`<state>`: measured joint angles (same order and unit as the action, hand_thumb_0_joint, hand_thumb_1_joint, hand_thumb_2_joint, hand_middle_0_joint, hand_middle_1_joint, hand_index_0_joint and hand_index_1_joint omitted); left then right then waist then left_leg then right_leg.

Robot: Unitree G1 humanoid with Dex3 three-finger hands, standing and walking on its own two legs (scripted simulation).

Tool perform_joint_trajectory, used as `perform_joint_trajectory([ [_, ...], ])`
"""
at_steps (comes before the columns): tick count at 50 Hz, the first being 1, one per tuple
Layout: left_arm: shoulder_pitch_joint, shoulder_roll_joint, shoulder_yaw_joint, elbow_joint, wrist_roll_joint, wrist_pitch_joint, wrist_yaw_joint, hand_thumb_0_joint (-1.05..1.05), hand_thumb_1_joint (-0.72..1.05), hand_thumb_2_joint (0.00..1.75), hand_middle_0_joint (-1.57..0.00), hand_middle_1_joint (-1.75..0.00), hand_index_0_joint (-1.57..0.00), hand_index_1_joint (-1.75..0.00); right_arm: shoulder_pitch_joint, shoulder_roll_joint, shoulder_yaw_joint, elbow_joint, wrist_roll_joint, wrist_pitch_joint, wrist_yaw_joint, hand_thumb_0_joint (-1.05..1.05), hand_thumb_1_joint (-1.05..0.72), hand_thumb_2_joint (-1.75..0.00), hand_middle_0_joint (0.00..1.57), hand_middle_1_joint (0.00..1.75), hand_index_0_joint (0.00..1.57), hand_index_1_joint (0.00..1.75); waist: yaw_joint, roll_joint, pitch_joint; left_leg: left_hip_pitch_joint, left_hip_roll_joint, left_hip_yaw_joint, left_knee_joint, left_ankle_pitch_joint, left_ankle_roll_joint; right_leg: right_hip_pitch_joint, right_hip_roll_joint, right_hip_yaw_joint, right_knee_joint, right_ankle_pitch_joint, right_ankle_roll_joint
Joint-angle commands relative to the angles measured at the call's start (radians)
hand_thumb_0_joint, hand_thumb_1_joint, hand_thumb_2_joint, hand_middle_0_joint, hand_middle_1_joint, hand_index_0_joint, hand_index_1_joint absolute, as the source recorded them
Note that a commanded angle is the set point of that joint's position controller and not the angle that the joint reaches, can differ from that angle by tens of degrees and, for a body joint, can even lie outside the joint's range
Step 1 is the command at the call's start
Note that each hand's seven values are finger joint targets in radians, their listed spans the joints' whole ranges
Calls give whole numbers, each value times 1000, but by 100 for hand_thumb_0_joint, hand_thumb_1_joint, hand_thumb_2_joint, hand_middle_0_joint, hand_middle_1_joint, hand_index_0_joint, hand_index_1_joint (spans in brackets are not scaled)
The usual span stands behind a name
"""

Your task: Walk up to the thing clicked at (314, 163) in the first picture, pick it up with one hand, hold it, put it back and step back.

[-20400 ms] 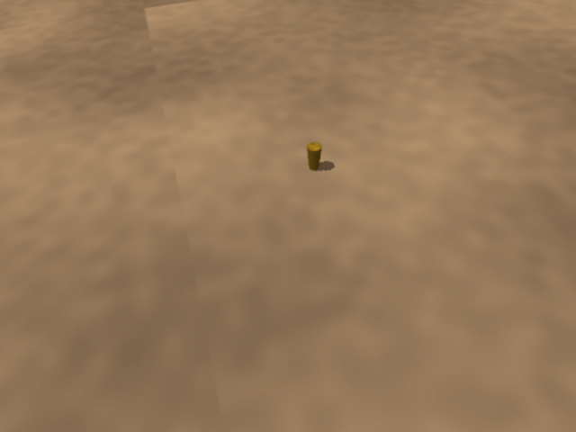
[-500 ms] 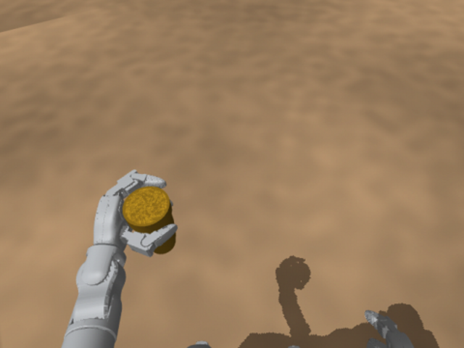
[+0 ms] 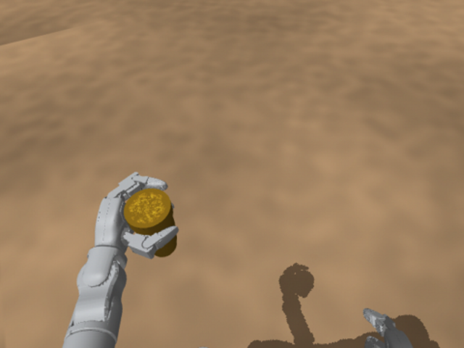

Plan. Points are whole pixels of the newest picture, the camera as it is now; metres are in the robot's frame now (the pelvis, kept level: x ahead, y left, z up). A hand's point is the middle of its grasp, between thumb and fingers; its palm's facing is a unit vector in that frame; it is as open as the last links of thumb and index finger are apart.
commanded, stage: hold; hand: left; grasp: from the side
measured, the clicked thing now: (156, 228) +0.32 +0.17 +0.02
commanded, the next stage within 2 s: crouch in 1.92 s
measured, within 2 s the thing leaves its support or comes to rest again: neither
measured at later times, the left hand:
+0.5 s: hand (155, 217) +0.32 +0.16 +0.06, palm faces -0.01 -1.00 +0.00, open 9.8 cm
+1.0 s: hand (157, 214) +0.33 +0.16 +0.06, palm faces -0.01 -1.00 +0.00, open 9.8 cm
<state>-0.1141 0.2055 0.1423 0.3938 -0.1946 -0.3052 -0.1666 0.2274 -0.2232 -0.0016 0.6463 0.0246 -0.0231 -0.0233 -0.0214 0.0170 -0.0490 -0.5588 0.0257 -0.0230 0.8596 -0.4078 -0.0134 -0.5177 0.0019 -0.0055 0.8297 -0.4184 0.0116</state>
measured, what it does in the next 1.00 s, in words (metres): stands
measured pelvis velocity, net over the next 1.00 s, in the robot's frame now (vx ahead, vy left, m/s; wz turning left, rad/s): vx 0.00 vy -0.01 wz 0.00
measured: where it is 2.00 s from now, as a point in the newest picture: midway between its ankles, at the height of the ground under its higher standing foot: outside the picture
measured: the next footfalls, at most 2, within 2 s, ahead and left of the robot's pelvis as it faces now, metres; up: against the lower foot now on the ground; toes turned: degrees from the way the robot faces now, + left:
none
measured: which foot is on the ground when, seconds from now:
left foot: down 0.00-1.00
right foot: down 0.00-1.00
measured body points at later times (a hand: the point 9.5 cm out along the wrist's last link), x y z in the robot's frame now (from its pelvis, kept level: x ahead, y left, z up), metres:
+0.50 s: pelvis +0.00 +0.00 +0.00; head +0.03 +0.00 +0.45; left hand +0.32 +0.21 +0.06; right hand +0.13 -0.25 -0.10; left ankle +0.02 +0.13 -0.70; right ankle +0.00 -0.13 -0.70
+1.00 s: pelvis +0.00 -0.01 +0.00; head +0.04 -0.01 +0.45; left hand +0.32 +0.21 +0.06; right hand +0.14 -0.25 -0.11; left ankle +0.02 +0.13 -0.70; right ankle +0.00 -0.13 -0.70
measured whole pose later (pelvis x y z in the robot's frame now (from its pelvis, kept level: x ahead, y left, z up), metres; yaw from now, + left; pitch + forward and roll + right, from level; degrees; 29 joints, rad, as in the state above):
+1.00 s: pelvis +0.00 -0.01 +0.00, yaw +0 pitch +6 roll -1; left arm -0.14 0.20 0.15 0.44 -0.20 -0.33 -0.18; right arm 0.23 -0.23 -0.01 0.66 0.02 -0.03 -0.03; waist -0.02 0.02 -0.05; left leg -0.56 0.03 -0.03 0.85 -0.41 -0.02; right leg -0.52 0.01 -0.01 0.83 -0.42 0.00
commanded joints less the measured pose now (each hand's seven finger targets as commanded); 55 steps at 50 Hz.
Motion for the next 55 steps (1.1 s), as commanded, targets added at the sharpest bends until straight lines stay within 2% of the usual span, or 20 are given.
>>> perform_joint_trajectory([
  [1, -244, 109, 43, -184, -23, -70, -4, 0, 23, 118, -126, -138, -127, -138, -40, -136, -49, -131, -1, -50, -12, 0, -91, -90, 20, 30, 20, 30, -2, -13, -219, 128, -14, 14, -126, 190, 19, 72, 13, -22, -122, 236, -18],
  [4, -245, 103, 40, -153, -24, -76, -6, 0, 25, 118, -126, -138, -128, -138, -40, -144, -52, -126, -1, -53, -13, 0, -91, -90, 20, 30, 20, 30, -14, -25, -211, 131, -9, 9, -124, 189, 19, 52, 16, -25, -114, 229, -19],
  [6, -346, 144, 45, -304, -23, -100, -7, 0, 25, 117, -125, -137, -126, -137, -41, -141, -51, -130, -2, -56, -11, 0, -91, -90, 20, 30, 20, 30, 3, 51, -287, 174, -12, 11, -128, 212, 13, 79, 12, -20, -109, 249, -24],
  [11, -271, 148, 66, -213, -24, -94, -4, 0, 24, 119, -126, -138, -127, -138, -52, -139, -48, -127, 0, -57, -16, 0, -91, -90, 20, 30, 20, 30, 5, 0, -256, 142, -19, 20, -120, 192, 19, 87, 9, -14, -130, 241, -17],
  [14, -232, 91, 23, -136, -24, -76, -13, 0, 23, 118, -126, -138, -127, -138, -47, -145, -51, -121, 2, -58, -17, 0, -91, -90, 20, 30, 20, 30, -13, -21, -192, 130, -13, 16, -130, 173, 19, 54, 13, -19, -131, 221, -19],
  [16, -286, 144, 71, -186, -28, -86, -8, 0, 25, 118, -125, -137, -126, -137, -46, -147, -54, -121, 0, -57, -17, 0, -91, -90, 20, 30, 20, 30, 1, -14, -220, 121, -16, 18, -124, 176, 20, 75, 10, -16, -131, 226, -18],
  [22, -282, 118, 46, -165, -26, -84, -14, 0, 27, 120, -127, -139, -128, -138, -45, -144, -51, -124, 1, -59, -18, 0, -91, -90, 20, 30, 20, 30, -3, -11, -221, 131, -18, 22, -126, 181, 20, 71, 10, -15, -132, 233, -19],
  [25, -315, 157, 80, -180, -28, -94, -15, 0, 24, 119, -127, -138, -128, -138, -37, -144, -53, -116, -2, -59, -19, 0, -91, -90, 20, 30, 20, 30, -2, 0, -266, 149, -15, 18, -118, 204, 21, 78, 11, -15, -126, 249, -17],
  [26, -289, 122, 45, -180, -27, -91, -16, 0, 26, 119, -126, -138, -128, -138, -41, -146, -52, -123, -1, -59, -18, 0, -90, -90, 20, 30, 20, 30, -3, -3, -246, 153, -13, 16, -128, 204, 18, 78, 13, -19, -125, 245, -21],
  [28, -346, 162, 69, -250, -26, -98, -12, 0, 24, 120, -127, -140, -128, -139, -37, -140, -51, -121, -1, -59, -19, 0, -91, -90, 20, 30, 20, 30, 5, 30, -306, 179, -16, 19, -119, 234, 19, 101, 10, -12, -128, 277, -18],
  [29, -264, 105, 33, -137, -22, -82, -13, 0, 25, 120, -128, -140, -129, -139, -45, -143, -49, -127, 1, -61, -19, 0, -91, -90, 20, 30, 20, 30, -9, -24, -229, 152, -12, 16, -126, 226, 20, 80, 15, -20, -124, 268, -18],
  [31, -333, 150, 70, -225, -30, -97, -11, 0, 22, 120, -126, -138, -127, -139, -51, -146, -54, -126, 1, -60, -16, 0, -91, -90, 20, 30, 20, 30, 9, 19, -246, 142, -16, 20, -131, 191, 16, 75, 12, -15, -132, 234, -22],
  [33, -271, 89, 17, -157, -29, -85, -18, 0, 24, 119, -126, -139, -128, -138, -41, -147, -53, -125, 2, -59, -17, 0, -91, -90, 20, 30, 20, 30, -9, -17, -229, 151, -10, 13, -134, 193, 17, 70, 16, -22, -128, 232, -21],
  [34, -292, 125, 53, -186, -33, -87, -15, 0, 24, 120, -128, -140, -129, -140, -39, -151, -56, -122, 0, -61, -18, 0, -91, -90, 20, 30, 20, 30, -2, -9, -244, 147, -12, 15, -129, 207, 20, 80, 14, -19, -128, 249, -20],
  [41, -296, 144, 73, -213, -26, -92, -5, 0, 24, 119, -127, -139, -128, -139, -43, -145, -57, -127, 0, -57, -15, 0, -91, -90, 20, 30, 20, 30, 17, -5, -265, 151, -15, 22, -115, 251, 20, 92, 10, -15, -129, 293, -17],
  [42, -314, 135, 55, -174, -21, -90, -6, 0, 25, 119, -126, -137, -127, -137, -31, -147, -56, -118, -1, -56, -16, 0, -91, -90, 20, 30, 20, 30, -11, -27, -261, 152, -13, 20, -112, 239, 25, 85, 11, -12, -127, 285, -15],
  [43, -331, 149, 65, -250, -24, -99, -6, 0, 24, 120, -126, -137, -126, -138, -26, -139, -53, -121, -3, -54, -14, 0, -91, -90, 20, 30, 20, 30, 11, 13, -295, 166, -16, 22, -114, 256, 21, 108, 8, -11, -126, 300, -17],
  [44, -272, 92, 28, -133, -22, -87, -8, 0, 25, 119, -126, -138, -127, -138, -35, -139, -50, -120, -2, -56, -15, 0, -91, -90, 20, 30, 20, 30, -13, -24, -226, 144, -16, 23, -113, 239, 23, 84, 9, -12, -128, 290, -14],
  [47, -327, 155, 67, -188, -19, -96, -9, 0, 26, 121, -127, -139, -128, -139, -30, -143, -55, -117, -2, -55, -15, 0, -91, -90, 20, 30, 20, 30, 0, 11, -282, 159, -15, 21, -108, 257, 24, 87, 8, -10, -122, 303, -16],
  [55, -267, 114, 43, -120, -26, -93, -25, 0, 19, 119, -127, -139, -128, -139, -41, -149, -58, -123, 0, -55, -11, 0, -91, -90, 20, 30, 20, 30, -8, -24, -223, 122, -13, 15, -123, 187, 23, 59, 13, -17, -129, 230, -20],
])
